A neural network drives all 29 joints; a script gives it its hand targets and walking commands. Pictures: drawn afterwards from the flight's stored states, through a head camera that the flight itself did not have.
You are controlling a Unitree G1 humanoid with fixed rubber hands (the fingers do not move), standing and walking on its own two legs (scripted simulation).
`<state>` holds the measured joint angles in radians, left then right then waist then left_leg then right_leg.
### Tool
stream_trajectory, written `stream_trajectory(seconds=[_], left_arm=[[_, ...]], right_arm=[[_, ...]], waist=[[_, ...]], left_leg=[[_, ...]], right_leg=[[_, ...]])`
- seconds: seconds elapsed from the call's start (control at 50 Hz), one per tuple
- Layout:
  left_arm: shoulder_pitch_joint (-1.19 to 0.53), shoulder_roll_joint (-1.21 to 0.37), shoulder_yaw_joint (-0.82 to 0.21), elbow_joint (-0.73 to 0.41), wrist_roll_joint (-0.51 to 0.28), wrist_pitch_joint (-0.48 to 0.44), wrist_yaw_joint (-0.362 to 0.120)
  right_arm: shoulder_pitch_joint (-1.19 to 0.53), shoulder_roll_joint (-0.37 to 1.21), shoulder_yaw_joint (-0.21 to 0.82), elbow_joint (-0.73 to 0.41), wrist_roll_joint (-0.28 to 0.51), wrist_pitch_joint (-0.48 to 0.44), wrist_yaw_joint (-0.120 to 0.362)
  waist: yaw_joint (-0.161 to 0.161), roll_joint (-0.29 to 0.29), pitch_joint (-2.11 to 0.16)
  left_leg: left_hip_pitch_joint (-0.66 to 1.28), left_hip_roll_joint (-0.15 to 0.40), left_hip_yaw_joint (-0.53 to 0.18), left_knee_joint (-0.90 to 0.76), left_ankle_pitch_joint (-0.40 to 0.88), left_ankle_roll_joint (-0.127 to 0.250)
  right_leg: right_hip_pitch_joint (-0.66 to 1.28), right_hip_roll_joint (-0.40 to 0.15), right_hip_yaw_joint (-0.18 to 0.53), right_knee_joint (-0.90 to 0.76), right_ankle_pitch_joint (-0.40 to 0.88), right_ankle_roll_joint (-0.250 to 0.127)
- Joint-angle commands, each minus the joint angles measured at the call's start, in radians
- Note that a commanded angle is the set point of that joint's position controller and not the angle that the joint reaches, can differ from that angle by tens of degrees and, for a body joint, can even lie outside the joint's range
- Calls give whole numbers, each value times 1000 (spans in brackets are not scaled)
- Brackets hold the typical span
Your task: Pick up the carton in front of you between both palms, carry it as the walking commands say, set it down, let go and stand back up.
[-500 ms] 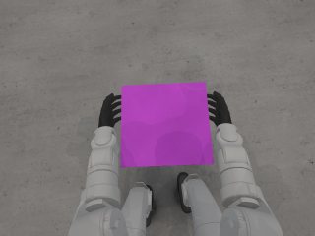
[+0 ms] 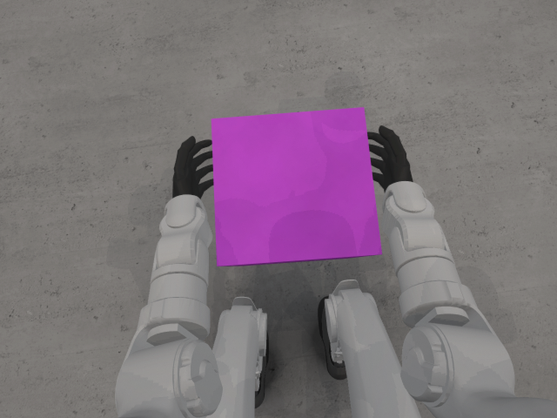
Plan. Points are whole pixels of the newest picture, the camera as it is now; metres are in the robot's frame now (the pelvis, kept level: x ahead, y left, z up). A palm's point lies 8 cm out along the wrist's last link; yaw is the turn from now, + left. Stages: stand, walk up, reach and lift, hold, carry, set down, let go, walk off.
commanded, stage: set down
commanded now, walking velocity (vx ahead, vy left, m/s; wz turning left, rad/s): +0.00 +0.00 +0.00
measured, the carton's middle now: (291, 201) +0.42 -0.02 -0.18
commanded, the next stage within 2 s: none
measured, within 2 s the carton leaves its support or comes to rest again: rests again in 1.24 s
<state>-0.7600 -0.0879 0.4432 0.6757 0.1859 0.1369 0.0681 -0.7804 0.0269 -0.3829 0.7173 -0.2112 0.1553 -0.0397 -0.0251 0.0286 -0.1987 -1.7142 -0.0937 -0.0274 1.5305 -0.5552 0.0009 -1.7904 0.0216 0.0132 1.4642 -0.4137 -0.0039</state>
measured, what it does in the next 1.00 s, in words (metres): lowers itself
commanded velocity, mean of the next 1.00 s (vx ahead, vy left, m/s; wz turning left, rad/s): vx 0.00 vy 0.00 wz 0.00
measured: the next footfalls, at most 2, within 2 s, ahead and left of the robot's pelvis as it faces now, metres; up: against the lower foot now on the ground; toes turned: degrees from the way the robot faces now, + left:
none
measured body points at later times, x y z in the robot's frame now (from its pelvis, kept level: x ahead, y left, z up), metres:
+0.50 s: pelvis -0.03 +0.00 -0.12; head +0.28 -0.02 +0.21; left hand +0.46 +0.12 -0.26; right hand +0.46 -0.18 -0.26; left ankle +0.05 +0.11 -0.54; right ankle +0.10 -0.11 -0.54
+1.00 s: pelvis -0.04 -0.01 -0.20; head +0.30 -0.03 +0.09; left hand +0.49 +0.11 -0.35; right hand +0.48 -0.19 -0.35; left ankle +0.05 +0.11 -0.54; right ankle +0.10 -0.11 -0.54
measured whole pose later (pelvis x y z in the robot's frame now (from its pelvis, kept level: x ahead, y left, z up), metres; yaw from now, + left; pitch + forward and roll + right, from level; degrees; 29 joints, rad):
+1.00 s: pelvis -0.04 -0.01 -0.20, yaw +3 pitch +39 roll +3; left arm -1.23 0.12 0.26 0.94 -0.08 0.10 0.20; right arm -1.27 -0.27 -0.13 1.00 0.10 0.14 -0.12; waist -0.06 0.04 0.19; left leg -2.23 -0.12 0.02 2.19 -0.64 -0.03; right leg -2.34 0.01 0.01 2.12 -0.45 -0.01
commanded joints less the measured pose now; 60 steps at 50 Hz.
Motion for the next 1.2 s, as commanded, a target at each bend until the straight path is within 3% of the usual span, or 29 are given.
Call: stream_trajectory(seconds=[0.0,0.02,0.04,0.06,0.08,0.1,0.12,0.18,0.26,0.28,0.32,0.36,0.42,0.44,0.5,0.54,0.64,0.68,0.7,0.82,0.88,0.9,0.92,0.96,1.0,1.06,1.1,1.14,1.18], left_arm=[[-492,-825,-520,33,-100,-37,-101],[-546,-769,-528,2,-93,-43,-101],[-541,-786,-563,-22,-116,-38,-95],[-541,-762,-547,8,-108,-42,-89],[-573,-732,-540,2,-93,-38,-86],[-616,-741,-550,-11,-124,-36,-79],[-588,-759,-544,22,-133,-38,-70],[-601,-717,-564,-14,-153,-59,-45],[-621,-705,-573,27,-193,-58,-26],[-671,-638,-546,19,-180,-67,-28],[-710,-653,-559,40,-188,-62,-30],[-732,-644,-537,48,-191,-70,-34],[-768,-634,-531,110,-204,-61,-44],[-801,-629,-519,73,-197,-67,-43],[-900,-652,-545,88,-233,-61,-47],[-941,-621,-565,92,-235,-59,-52],[-1023,-627,-599,92,-293,-59,-55],[-1048,-609,-590,112,-306,-61,-61],[-1061,-659,-603,83,-323,-61,-66],[-1080,-684,-594,67,-318,-52,-84],[-1106,-655,-599,91,-322,-50,-98],[-1063,-654,-570,99,-305,-44,-97],[-1084,-682,-575,106,-299,-49,-101],[-1095,-690,-549,127,-289,-42,-114],[-1109,-629,-548,123,-281,-47,-123],[-1144,-630,-504,169,-263,-35,-142],[-1110,-620,-463,192,-212,-20,-151],[-1112,-652,-486,202,-243,-19,-159],[-1127,-642,-476,206,-245,-20,-172]], right_arm=[[-527,746,475,-40,113,-53,136],[-536,774,487,-14,121,-44,131],[-543,747,487,-38,118,-46,124],[-547,737,499,-27,124,-47,117],[-571,700,483,-21,136,-46,110],[-597,692,475,-55,137,-52,108],[-589,661,479,-4,140,-50,102],[-606,654,506,-17,162,-62,88],[-653,598,521,-5,216,-77,70],[-680,650,531,-14,231,-70,67],[-698,589,500,17,215,-76,70],[-742,588,506,38,231,-77,61],[-797,561,478,89,217,-75,75],[-817,572,505,83,246,-78,79],[-868,546,477,115,229,-73,88],[-934,558,473,92,269,-81,92],[-990,555,537,79,321,-84,93],[-1016,555,549,108,311,-71,96],[-1018,547,537,92,314,-73,103],[-1080,629,600,26,375,-63,123],[-1059,635,576,68,366,-56,119],[-1082,622,597,37,396,-60,123],[-1092,622,588,56,365,-51,126],[-1072,604,572,98,366,-54,131],[-1072,626,529,132,356,-46,139],[-1053,610,479,205,333,-46,150],[-1076,558,439,267,304,-38,168],[-1070,541,425,234,295,-51,179],[-1067,531,409,245,290,-56,184]], waist=[[-20,-5,-879],[12,-41,-859],[-50,-35,-908],[-36,-76,-884],[-8,-9,-879],[-68,-27,-886],[-25,0,-875],[-51,-39,-922],[-11,4,-902],[-14,-80,-891],[-59,-54,-869],[-11,-28,-871],[-52,-33,-795],[-9,-32,-809],[-73,-21,-818],[-45,29,-838],[-45,-6,-939],[-98,-65,-898],[-93,2,-919],[-41,-71,-983],[-75,-57,-877],[-2,-44,-882],[-51,-64,-888],[-63,-29,-783],[-23,-41,-736],[-60,-11,-628],[-16,21,-565],[-90,41,-591],[-111,13,-566]], left_leg=[[187,-113,-6,-77,295,-48],[165,-115,10,-54,298,-45],[155,-116,-12,-40,286,-46],[164,-110,-7,-37,260,-38],[117,-116,13,-3,229,-44],[124,-111,-6,-7,222,-42],[123,-114,6,-4,205,-45],[106,-123,19,69,230,-41],[55,-126,51,128,225,-43],[34,-119,40,147,200,-28],[-12,-120,22,159,190,-30],[-40,-122,58,197,179,-32],[-105,-121,41,213,126,-30],[-72,-122,56,243,142,-24],[-59,-119,34,265,145,-27],[-65,-108,42,280,152,-18],[-70,-118,69,380,189,-26],[-83,-114,50,395,191,-24],[-85,-116,56,392,200,-27],[-75,-122,76,437,252,-19],[-159,-110,69,469,193,-20],[-136,-109,74,464,227,-14],[-158,-110,63,458,193,-14],[-225,-108,82,480,143,-22],[-250,-99,77,469,105,-7],[-267,-94,63,459,55,0],[-272,-88,67,463,59,-3],[-268,-88,50,449,85,-4],[-276,-93,48,469,94,-5]], right_leg=[[601,119,16,29,308,7],[572,124,19,33,320,20],[609,126,4,62,328,22],[569,128,-3,68,300,28],[560,122,25,84,271,19],[554,129,-10,110,274,24],[540,127,4,120,242,13],[509,131,1,168,257,23],[487,123,10,224,254,15],[470,124,9,227,246,27],[432,113,-13,261,238,26],[431,115,17,271,216,19],[373,108,-14,320,182,16],[328,107,0,324,166,17],[326,103,-5,362,180,6],[288,97,-8,404,208,1],[382,92,-2,459,248,7],[391,88,-3,473,284,11],[383,78,-9,494,291,-2],[431,92,-11,523,351,13],[372,81,-1,535,321,4],[341,81,-8,544,321,14],[347,78,-15,545,301,13],[326,90,8,518,241,-4],[281,70,9,532,234,4],[202,80,-2,530,152,-6],[106,77,2,531,103,-17],[118,62,-20,544,156,-19],[99,59,-27,559,162,-15]])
